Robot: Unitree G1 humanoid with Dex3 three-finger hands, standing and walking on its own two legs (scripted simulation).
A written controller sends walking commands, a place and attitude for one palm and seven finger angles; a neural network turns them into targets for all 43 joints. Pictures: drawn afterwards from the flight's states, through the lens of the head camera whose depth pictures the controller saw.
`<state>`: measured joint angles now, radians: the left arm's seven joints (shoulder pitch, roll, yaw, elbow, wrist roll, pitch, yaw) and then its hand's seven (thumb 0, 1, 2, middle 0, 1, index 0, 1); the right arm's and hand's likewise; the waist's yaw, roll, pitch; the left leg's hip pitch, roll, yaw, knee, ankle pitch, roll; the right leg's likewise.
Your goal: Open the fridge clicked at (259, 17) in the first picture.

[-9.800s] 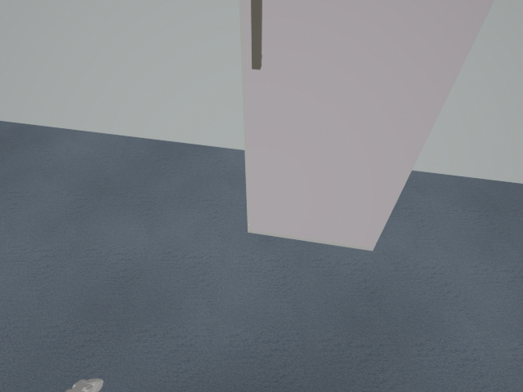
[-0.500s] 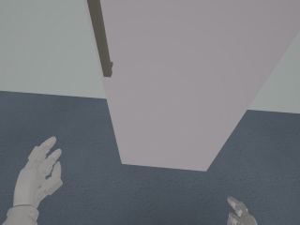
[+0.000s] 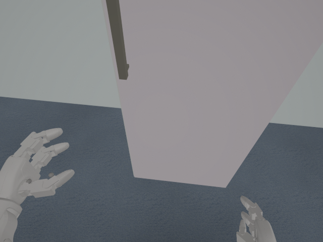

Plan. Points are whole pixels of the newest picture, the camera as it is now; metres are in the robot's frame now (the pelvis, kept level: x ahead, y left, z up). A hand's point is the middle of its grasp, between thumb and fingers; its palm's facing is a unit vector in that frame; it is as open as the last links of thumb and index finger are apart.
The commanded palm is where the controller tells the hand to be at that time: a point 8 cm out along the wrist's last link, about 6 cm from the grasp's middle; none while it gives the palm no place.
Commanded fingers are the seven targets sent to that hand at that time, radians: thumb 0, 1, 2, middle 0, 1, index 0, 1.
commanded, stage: raise the hand to about handle height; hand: left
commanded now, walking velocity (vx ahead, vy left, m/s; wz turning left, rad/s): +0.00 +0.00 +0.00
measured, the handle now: (117, 11) +0.54 +0.16 +0.30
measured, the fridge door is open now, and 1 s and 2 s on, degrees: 0 0 0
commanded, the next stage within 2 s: move the hooked fingers beside the handle in 1.38 s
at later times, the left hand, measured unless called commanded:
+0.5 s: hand (25, 127) +0.26 +0.28 +0.20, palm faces +0.06 -0.99 -0.09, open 13.3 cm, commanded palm +0.23 +0.32 +0.21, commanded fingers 0.00 -0.50 0.30 -0.30 -1.20 -0.30 -1.20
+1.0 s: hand (10, 73) +0.30 +0.28 +0.29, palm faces +0.05 -0.99 -0.10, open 14.0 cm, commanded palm +0.26 +0.32 +0.28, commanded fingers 0.00 -0.50 0.30 -0.30 -1.20 -0.30 -1.20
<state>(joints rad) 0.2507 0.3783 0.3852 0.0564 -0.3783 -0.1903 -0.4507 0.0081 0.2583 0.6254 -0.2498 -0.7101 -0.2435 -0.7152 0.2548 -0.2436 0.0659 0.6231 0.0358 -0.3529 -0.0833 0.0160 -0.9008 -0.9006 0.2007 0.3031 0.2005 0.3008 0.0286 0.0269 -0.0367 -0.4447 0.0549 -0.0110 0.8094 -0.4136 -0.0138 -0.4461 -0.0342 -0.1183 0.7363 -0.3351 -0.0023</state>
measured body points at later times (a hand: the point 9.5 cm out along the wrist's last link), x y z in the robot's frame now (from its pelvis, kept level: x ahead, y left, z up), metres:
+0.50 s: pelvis +0.02 +0.01 +0.03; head -0.01 +0.00 +0.48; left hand +0.25 +0.33 +0.21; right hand +0.21 -0.21 -0.03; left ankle +0.00 +0.12 -0.71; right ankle +0.03 -0.12 -0.71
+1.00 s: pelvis +0.02 +0.00 +0.03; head -0.02 -0.03 +0.48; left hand +0.29 +0.33 +0.29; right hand +0.22 -0.22 -0.03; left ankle +0.00 +0.12 -0.71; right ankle +0.03 -0.12 -0.71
